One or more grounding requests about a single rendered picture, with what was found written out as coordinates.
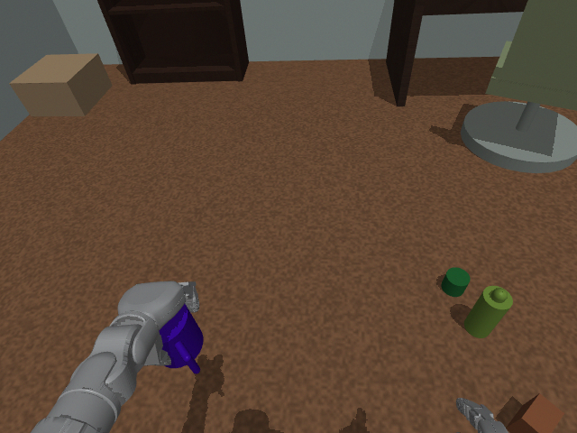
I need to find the left robot hand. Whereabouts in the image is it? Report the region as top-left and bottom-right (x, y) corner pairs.
(117, 281), (199, 366)

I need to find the left robot arm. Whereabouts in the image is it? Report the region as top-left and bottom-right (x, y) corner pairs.
(31, 311), (159, 433)

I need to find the desk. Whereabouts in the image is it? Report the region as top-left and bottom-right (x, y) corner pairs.
(386, 0), (528, 106)

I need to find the bookshelf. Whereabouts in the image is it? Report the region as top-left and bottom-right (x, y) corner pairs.
(97, 0), (249, 85)

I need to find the right robot hand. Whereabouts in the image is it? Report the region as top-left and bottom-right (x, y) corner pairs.
(456, 398), (508, 433)

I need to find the office chair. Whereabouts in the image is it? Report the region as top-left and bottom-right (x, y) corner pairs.
(461, 0), (577, 173)

